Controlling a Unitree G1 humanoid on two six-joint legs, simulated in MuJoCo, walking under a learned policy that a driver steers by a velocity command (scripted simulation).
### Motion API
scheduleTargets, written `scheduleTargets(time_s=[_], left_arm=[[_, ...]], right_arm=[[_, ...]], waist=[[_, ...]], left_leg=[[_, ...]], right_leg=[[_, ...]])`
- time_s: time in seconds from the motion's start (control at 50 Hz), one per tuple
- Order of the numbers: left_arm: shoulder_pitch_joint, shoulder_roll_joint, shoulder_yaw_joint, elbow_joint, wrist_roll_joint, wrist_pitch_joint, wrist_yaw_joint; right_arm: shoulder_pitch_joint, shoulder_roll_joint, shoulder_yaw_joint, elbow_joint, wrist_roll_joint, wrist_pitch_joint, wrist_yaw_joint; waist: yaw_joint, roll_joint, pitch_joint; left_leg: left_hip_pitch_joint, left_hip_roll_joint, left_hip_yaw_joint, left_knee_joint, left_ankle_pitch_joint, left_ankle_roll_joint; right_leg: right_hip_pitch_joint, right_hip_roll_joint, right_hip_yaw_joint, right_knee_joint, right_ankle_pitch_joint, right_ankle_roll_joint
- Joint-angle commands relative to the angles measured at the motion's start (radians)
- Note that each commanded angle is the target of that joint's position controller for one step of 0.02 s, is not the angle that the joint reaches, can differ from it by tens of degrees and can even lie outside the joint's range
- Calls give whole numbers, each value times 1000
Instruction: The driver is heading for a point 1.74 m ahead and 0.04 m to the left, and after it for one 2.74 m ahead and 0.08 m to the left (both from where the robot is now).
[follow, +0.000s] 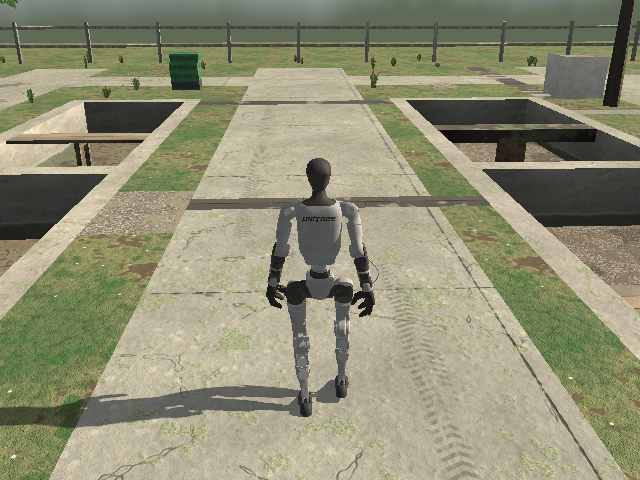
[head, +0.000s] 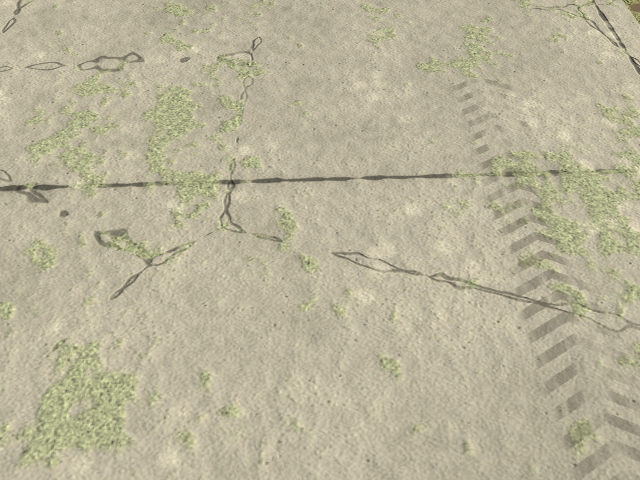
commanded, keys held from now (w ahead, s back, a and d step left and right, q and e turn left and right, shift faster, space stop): no key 1.00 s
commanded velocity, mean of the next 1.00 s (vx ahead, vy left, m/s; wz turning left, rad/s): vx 0.02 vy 0.00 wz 0.00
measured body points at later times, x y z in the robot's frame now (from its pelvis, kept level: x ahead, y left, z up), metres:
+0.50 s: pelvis +0.06 -0.02 +0.00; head +0.07 -0.02 +0.45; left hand +0.08 +0.21 -0.16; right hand +0.04 -0.25 -0.16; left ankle -0.02 +0.07 -0.74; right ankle +0.09 -0.10 -0.74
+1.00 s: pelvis +0.05 -0.02 +0.00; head +0.06 -0.01 +0.45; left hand +0.03 +0.20 -0.17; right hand +0.01 -0.22 -0.16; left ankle -0.02 +0.07 -0.74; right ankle +0.09 -0.10 -0.74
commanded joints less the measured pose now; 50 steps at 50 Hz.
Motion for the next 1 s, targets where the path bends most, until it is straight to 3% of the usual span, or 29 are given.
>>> scheduleTargets(time_s=[0.02, 0.04, 0.06, 0.08, 0.1, 0.12, 0.14, 0.18, 0.22, 0.28, 0.4, 1.0], left_arm=[[62, 57, 8, -6, -2, -7, 16], [84, 50, 6, 6, 0, -12, 20], [106, 68, 7, 17, 5, -22, 25], [152, 133, 20, 29, 9, -35, 32], [122, 154, 18, 32, -5, -33, 34], [114, 99, 7, 35, -18, -25, 30], [72, 75, 0, 31, -16, -21, 27], [40, 66, -1, 31, -13, -14, 28], [71, 70, 4, 56, -23, -14, 35], [87, 65, 6, 76, -23, -15, 36], [96, 54, 6, 113, -20, -8, 38], [183, -3, -12, 205, -20, 4, 38]], right_arm=[[16, -127, -20, -17, 2, 3, -11], [0, -122, -17, -14, 8, 7, -15], [14, -115, -14, -7, 5, 9, -17], [49, -104, -11, -11, -1, 7, -20], [185, -27, 3, 24, 15, 16, -19], [175, -53, -1, 56, 13, 34, -30], [139, -74, -7, 54, 9, 44, -33], [82, -92, -12, 59, 3, 51, -29], [76, -71, -5, 73, 5, 49, -28], [71, -66, -1, 94, 8, 44, -36], [66, -54, 4, 123, 7, 52, -44], [138, 1, 24, 178, 5, 42, -49]], waist=[[22, 124, -57], [40, 103, -50], [48, 55, -54], [30, -15, -96], [-44, -127, -124], [-9, -104, -122], [-20, -92, -77], [-10, -57, -31], [0, -17, -39], [10, 27, -56], [12, 46, -31], [23, 49, 32]], left_leg=[[-51, 279, -136, -2, 586, 111], [-66, 268, -143, 29, 499, 90], [-93, 243, -146, 62, 381, 52], [-134, 195, -124, 118, 202, 15], [-163, 112, -83, 124, -94, -8], [-111, 93, -73, 106, -167, -21], [-80, 94, -88, 63, -133, -25], [-42, 116, -110, 10, -25, -28], [-33, 140, -123, -7, 47, -27], [-31, 151, -123, -19, 86, -32], [-18, 160, -122, -26, 96, -34], [-68, 174, -141, -55, 38, -21]], right_leg=[[175, 18, -11, -109, -1, -15], [236, 18, -8, -213, 52, -23], [323, -19, 43, -322, 180, -28], [430, -136, 155, -317, 433, -38], [459, -237, 247, -287, 625, -135], [394, -246, 277, -309, 526, -172], [326, -201, 256, -332, 405, -143], [278, -116, 180, -340, 292, -81], [313, -79, 140, -325, 305, -60], [368, -80, 134, -311, 364, -63], [353, -71, 126, -322, 330, -58], [306, -53, 118, -353, 145, -34]])
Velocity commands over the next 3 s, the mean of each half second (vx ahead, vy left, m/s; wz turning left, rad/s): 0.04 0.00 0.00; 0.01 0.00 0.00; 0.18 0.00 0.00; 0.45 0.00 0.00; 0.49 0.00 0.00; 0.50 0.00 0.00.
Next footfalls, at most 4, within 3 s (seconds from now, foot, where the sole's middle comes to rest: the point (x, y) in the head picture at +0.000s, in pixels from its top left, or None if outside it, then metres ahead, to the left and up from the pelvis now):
0.06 right None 0.13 -0.10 -0.78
1.48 right None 0.25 -0.14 -0.78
2.00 left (309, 429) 0.59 0.03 -0.78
2.58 right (380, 305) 0.90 -0.14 -0.78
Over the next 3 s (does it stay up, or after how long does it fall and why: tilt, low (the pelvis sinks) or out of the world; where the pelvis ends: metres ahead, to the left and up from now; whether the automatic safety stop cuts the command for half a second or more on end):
stays up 0.95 -0.08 0.00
